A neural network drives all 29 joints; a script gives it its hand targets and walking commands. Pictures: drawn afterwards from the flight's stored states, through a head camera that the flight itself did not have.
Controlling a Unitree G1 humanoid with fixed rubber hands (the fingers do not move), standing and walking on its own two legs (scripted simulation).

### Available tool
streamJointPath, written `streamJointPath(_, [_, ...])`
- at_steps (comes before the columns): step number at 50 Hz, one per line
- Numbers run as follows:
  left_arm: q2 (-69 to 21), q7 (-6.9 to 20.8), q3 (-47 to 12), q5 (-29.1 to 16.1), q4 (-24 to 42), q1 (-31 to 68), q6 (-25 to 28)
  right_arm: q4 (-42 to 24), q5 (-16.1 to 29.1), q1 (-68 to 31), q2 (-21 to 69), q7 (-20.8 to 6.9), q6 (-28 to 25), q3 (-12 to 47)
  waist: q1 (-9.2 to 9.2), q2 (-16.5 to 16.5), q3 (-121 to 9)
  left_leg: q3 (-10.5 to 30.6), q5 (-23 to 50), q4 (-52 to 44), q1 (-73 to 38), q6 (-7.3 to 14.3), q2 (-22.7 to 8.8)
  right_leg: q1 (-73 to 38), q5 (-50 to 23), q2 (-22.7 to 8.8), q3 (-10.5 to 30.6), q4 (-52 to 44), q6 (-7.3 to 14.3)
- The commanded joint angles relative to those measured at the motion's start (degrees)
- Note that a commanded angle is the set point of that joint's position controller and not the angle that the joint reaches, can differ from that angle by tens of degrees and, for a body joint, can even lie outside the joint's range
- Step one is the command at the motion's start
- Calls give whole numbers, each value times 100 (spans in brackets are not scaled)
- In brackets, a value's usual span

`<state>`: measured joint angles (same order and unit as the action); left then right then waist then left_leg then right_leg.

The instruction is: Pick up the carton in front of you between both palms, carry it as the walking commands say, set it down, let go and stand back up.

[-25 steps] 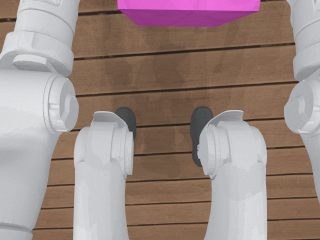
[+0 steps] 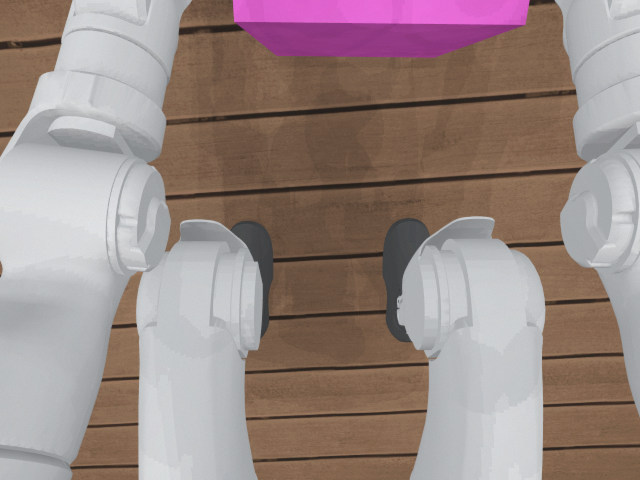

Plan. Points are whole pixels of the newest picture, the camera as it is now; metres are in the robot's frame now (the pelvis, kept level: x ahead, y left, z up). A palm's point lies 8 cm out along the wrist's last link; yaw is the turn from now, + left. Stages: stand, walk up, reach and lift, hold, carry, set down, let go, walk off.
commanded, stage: reach and lift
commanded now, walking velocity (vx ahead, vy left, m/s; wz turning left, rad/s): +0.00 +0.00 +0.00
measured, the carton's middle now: out of the picture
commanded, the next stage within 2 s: none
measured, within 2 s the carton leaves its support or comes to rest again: leaves its support in 0.46 s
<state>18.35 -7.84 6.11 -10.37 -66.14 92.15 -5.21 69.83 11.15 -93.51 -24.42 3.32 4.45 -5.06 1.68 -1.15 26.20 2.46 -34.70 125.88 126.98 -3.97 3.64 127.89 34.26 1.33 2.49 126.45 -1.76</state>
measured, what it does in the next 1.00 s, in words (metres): rises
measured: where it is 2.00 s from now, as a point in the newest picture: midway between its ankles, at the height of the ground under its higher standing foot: (326, 300)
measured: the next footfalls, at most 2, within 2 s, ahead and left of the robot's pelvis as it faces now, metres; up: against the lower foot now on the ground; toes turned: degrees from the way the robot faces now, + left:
none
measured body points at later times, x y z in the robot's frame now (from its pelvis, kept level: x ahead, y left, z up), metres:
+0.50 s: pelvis +0.01 +0.00 +0.00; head +0.38 -0.03 +0.24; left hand +0.58 +0.11 -0.16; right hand +0.57 -0.20 -0.16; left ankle +0.11 +0.13 -0.34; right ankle +0.11 -0.13 -0.34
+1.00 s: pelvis -0.01 +0.01 +0.11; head +0.27 -0.02 +0.46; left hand +0.53 +0.11 +0.05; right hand +0.51 -0.19 +0.05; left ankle +0.11 +0.14 -0.34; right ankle +0.11 -0.13 -0.34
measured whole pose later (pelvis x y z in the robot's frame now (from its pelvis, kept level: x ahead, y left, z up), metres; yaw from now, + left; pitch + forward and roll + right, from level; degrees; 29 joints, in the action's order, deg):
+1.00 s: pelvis -0.01 +0.01 +0.11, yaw -2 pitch +43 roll +1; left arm -0.5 -3.3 32.0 15.5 -41.1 68.6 -22.1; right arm 43.5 -16.3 -69.8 -4.1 0.5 23.2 -29.6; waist 1.1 -1.6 -5.1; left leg 5.6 -27.5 100.8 116.9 -5.0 7.4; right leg 118.1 25.9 5.8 5.9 100.7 -4.1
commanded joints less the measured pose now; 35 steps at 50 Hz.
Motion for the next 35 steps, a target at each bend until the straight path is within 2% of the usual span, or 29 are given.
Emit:
streamJointPath(1, [-85,65,-149,-33,626,1897,61,-576,-24,-1883,-71,-67,-50,82,182,0,-6895,-545,1853,-805,-3424,85,122,-3338,-1941,73,-436,-1025,-5])
streamJointPath(3, [-406,111,-32,155,656,1980,22,-569,-185,-1977,298,-144,9,25,179,-16,-6741,-557,1761,-836,-3504,72,166,-3399,-1832,108,-453,-1036,0])
streamJointPath(4, [-1028,254,-31,272,719,2172,-25,-574,-259,-2159,1043,-307,77,74,132,12,-6620,-572,1710,-854,-3500,93,220,-3401,-1744,151,-478,-1024,15])
streamJointPath(5, [-2236,521,-259,316,837,2541,-93,-689,-329,-2514,2257,-568,147,280,150,-4,-6546,-602,1679,-829,-3424,110,287,-3373,-1728,221,-490,-1015,60])
streamJointPath(7, [-3952,1033,-332,519,860,2757,-276,-767,-562,-2790,4016,-1089,336,432,174,-37,-6205,-629,1544,-735,-3147,158,387,-3247,-1687,314,-524,-915,111])
streamJointPath(8, [-4462,1259,-319,612,869,2740,-376,-874,-667,-2688,4598,-1334,454,391,221,-47,-5997,-649,1441,-695,-3018,190,401,-3127,-1620,350,-562,-895,125])
streamJointPath(10, [-5032,1549,-341,648,1035,2690,-539,-1057,-704,-2486,5197,-1684,642,317,265,-115,-5788,-721,1357,-685,-2881,237,412,-2883,-1528,389,-627,-910,141])
streamJointPath(12, [-5306,1679,-399,595,1174,2664,-640,-1226,-660,-2376,5448,-1855,755,362,264,-122,-5767,-738,1401,-670,-2731,282,422,-2801,-1555,387,-629,-886,161])
streamJointPath(15, [-5526,1737,-676,376,1460,2737,-717,-1573,-485,-2358,5686,-1922,860,639,260,-55,-6138,-735,1607,-617,-2759,359,419,-3035,-1832,391,-617,-827,178])
streamJointPath(18, [-5808,1682,-1147,54,1884,2908,-735,-2054,-180,-2492,5953,-1896,906,1033,296,-11,-7223,-756,2093,-549,-3129,391,422,-3572,-2448,399,-627,-756,176])
streamJointPath(22, [-6425,1512,-1770,-280,2987,3282,-799,-3247,175,-2870,6420,-1710,982,1556,316,-28,-10031,-809,3286,-573,-4219,314,527,-4916,-3870,473,-662,-783,150])
streamJointPath(24, [-6663,1446,-1905,-267,3451,3264,-904,-3769,161,-2855,6645,-1616,1111,1693,311,29,-11474,-824,3742,-674,-4545,258,581,-5613,-4498,516,-668,-856,121])
streamJointPath(25, [-6801,1397,-1942,-159,3630,3178,-968,-3851,117,-2784,6690,-1602,1191,1717,305,91,-12004,-819,3747,-767,-4671,247,587,-5698,-4498,564,-693,-914,99])
streamJointPath(26, [-6972,1353,-1994,-56,3736,3078,-1038,-3966,74,-2664,7023,-1520,1244,1790,177,94,-12214,-879,3648,-879,-4682,229,652,-5666,-4336,618,-747,-1031,50])
streamJointPath(27, [-7054,1351,-1934,34,3686,2906,-1115,-3921,-25,-2471,7116,-1484,1322,1783,222,154,-12073,-879,3502,-998,-4550,223,676,-5602,-4176,644,-785,-1169,21])
streamJointPath(29, [-7189,1412,-1664,284,3293,2372,-1268,-3488,-264,-1920,7365,-1489,1474,1638,170,190,-11099,-932,3099,-1312,-4053,201,698,-5259,-3772,681,-792,-1474,-36])
streamJointPath(33, [-7236,1618,-657,1038,2220,1611,-1413,-2437,-1032,-1166,7552,-1636,1594,767,71,153,-8578,-929,1636,-1993,-3021,189,685,-3742,-2076,699,-835,-2168,-29])
streamJointPath(35, [-7119,1670,-77,1449,1812,1429,-1441,-2104,-1414,-1106,7485,-1695,1615,246,-4,170,-7866,-879,1150,-2324,-2787,232,688,-3321,-1450,725,-814,-2477,15])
